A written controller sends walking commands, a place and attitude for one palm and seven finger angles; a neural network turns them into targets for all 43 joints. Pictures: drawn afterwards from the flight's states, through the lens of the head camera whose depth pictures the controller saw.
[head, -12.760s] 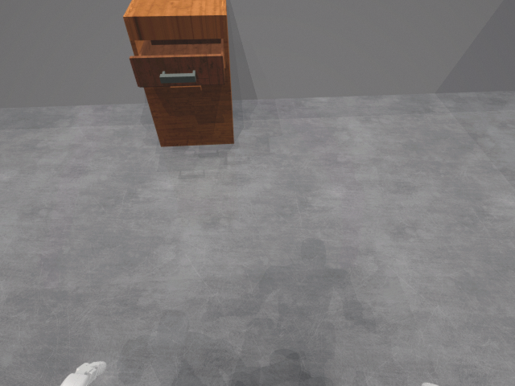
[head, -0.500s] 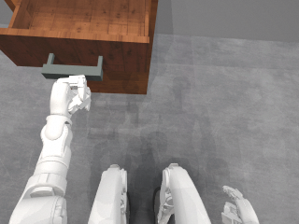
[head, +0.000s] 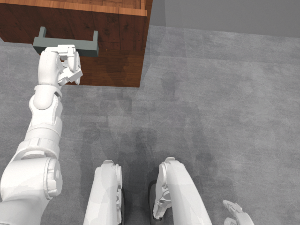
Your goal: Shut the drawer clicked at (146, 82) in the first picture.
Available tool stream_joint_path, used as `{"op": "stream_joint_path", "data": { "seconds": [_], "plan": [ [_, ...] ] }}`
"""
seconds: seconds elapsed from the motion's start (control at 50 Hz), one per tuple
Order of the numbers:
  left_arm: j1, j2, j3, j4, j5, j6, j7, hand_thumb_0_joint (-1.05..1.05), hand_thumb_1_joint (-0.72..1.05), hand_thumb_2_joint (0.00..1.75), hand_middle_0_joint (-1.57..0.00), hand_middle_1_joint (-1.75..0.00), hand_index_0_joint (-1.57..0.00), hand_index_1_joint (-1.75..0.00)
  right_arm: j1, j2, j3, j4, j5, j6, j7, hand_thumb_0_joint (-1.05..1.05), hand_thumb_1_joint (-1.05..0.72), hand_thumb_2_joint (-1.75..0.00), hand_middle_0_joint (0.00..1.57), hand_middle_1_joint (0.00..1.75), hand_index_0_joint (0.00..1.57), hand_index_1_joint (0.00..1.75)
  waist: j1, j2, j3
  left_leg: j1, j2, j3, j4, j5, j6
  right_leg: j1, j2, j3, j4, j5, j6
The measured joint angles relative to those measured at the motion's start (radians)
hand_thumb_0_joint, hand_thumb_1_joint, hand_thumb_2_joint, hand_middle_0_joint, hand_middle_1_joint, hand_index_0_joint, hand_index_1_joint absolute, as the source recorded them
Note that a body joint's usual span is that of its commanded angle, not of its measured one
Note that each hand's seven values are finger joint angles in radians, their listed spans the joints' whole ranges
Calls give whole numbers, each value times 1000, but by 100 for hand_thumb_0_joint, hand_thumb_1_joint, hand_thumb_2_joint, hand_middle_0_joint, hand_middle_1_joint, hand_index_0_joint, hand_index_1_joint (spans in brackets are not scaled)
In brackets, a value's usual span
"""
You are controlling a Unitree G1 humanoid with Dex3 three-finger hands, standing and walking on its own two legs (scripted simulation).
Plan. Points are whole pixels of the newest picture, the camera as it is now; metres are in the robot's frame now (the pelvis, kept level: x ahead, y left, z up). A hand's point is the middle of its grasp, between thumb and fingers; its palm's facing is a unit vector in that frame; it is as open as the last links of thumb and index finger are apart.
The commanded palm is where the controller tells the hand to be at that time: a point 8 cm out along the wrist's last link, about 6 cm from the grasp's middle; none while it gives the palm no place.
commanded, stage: push the drawer shut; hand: left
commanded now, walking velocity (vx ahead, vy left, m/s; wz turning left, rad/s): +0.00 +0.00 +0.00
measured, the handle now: (68, 40) +0.57 +0.20 +0.01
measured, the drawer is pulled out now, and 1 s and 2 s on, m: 0.12 0.00 0.00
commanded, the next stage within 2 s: pull the fist back off the drawer in 1.20 s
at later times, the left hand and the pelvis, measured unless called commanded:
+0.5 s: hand (82, 46) +0.56 +0.17 +0.01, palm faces -0.01 -1.00 -0.04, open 3.0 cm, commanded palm +0.57 +0.17 +0.01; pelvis +0.00 +0.01 -0.01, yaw -2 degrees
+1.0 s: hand (84, 29) +0.61 +0.17 +0.01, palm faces +0.00 -1.00 -0.04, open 3.1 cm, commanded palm +0.63 +0.16 +0.01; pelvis +0.00 +0.00 -0.02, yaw -3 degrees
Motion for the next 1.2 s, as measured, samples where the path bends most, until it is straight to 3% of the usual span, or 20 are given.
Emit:
{"op": "stream_joint_path", "data": {
  "seconds": [0.28, 0.54, 0.9, 1.2],
  "plan": [
    [-149, 69, 48, 105, 49, 26, 32, -2, 78, 94, -140, -160, -140, -160, 57, -2, 18, 2, -18, 34, 18, 0, -90, -90, 20, 30, 20, 30, -54, 9, 13, -43, 11, 5, 14, 4, 15, -41, 10, 5, -1, 18, 15],
    [-247, 119, 68, 139, 83, 59, 55, -1, 80, 95, -140, -160, -140, -160, 71, 11, 32, -3, -33, 60, 33, 0, -90, -90, 20, 30, 20, 30, -83, 11, 28, -73, 14, -3, 22, -2, 13, -68, 14, -2, 1, 15, 14],
    [-379, 236, 114, 171, 124, 133, 21, 0, 78, 93, -140, -160, -140, -160, 69, 12, 55, -37, -38, 84, 34, 0, -90, -90, 20, 30, 20, 30, -130, 8, 57, -117, 26, -25, 42, -13, 2, -107, 28, -22, 8, 11, 1],
    [-515, 331, 92, 221, 166, 190, 11, -4, 65, 95, -140, -160, -140, -160, 94, 20, 84, -35, -46, 88, 36, 0, -90, -90, 20, 30, 20, 30, -173, -7, 79, -180, 21, -40, 76, 1, 3, -159, 21, -39, 33, 23, -1]
  ]
}}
